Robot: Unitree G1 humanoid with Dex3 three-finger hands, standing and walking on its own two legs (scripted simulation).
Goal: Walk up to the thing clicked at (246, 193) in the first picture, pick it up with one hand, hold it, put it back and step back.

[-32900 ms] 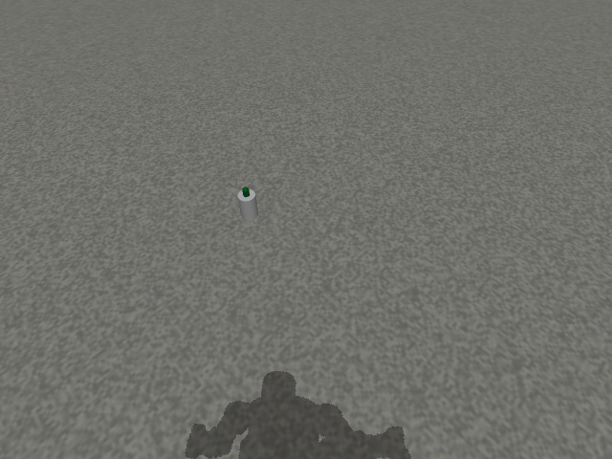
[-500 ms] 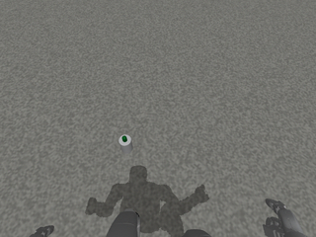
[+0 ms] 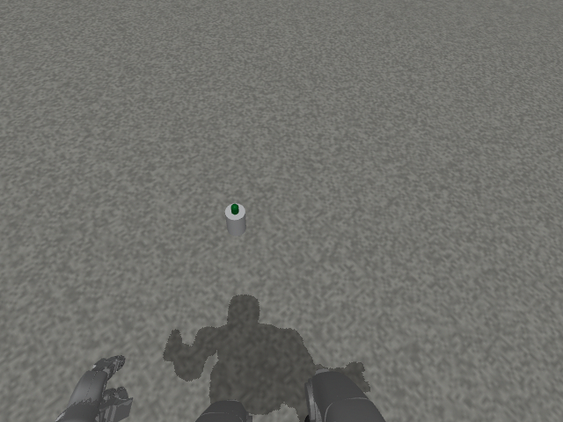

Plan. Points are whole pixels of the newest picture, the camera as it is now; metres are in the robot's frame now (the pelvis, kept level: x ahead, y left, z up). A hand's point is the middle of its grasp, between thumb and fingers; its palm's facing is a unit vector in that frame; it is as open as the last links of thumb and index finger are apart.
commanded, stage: step back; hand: left
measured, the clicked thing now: (235, 217) +0.83 +0.16 -0.68
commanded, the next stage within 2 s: stand in 1.42 s
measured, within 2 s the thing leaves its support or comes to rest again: neither
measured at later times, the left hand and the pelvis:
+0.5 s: hand out of the picture -0.08 +0.23 -0.13, palm faces -0.03 -0.90 -0.43, open 7.4 cm; pelvis -0.13 -0.05 +0.00, yaw -4 degrees
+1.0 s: hand out of the picture +0.00 +0.20 -0.14, palm faces +0.01 -0.93 -0.37, open 7.4 cm; pelvis -0.10 -0.06 +0.00, yaw +0 degrees
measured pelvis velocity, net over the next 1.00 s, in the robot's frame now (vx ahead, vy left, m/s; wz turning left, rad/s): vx -0.10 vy -0.06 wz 0.01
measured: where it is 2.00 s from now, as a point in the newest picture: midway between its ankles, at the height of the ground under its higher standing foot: outside the picture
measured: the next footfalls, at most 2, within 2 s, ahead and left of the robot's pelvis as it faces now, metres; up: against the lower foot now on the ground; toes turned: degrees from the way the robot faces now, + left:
right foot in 0.26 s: -0.10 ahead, -0.17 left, +0.00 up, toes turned -4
left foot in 0.60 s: -0.04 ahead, +0.09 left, +0.00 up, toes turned +1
